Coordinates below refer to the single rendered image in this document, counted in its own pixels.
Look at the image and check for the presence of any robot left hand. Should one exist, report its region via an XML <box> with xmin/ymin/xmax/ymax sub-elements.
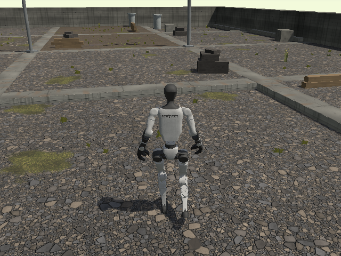
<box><xmin>137</xmin><ymin>149</ymin><xmax>149</xmax><ymax>161</ymax></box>

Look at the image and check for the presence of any robot left foot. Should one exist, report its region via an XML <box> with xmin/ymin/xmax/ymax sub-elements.
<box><xmin>161</xmin><ymin>201</ymin><xmax>168</xmax><ymax>214</ymax></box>

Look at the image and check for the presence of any robot right hand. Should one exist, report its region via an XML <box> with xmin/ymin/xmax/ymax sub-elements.
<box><xmin>191</xmin><ymin>144</ymin><xmax>203</xmax><ymax>154</ymax></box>

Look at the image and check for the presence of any right robot upper arm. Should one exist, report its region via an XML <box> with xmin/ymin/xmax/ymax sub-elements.
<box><xmin>182</xmin><ymin>107</ymin><xmax>197</xmax><ymax>136</ymax></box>

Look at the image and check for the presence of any robot head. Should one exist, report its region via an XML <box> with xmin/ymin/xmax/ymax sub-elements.
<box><xmin>162</xmin><ymin>84</ymin><xmax>179</xmax><ymax>109</ymax></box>

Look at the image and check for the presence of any robot left forearm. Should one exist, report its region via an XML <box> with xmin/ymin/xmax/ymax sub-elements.
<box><xmin>139</xmin><ymin>129</ymin><xmax>150</xmax><ymax>151</ymax></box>

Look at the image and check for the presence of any robot right forearm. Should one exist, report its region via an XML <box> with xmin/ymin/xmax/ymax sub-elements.
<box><xmin>192</xmin><ymin>129</ymin><xmax>202</xmax><ymax>147</ymax></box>

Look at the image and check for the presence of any left robot upper arm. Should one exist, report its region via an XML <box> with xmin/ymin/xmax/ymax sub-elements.
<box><xmin>144</xmin><ymin>107</ymin><xmax>159</xmax><ymax>137</ymax></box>

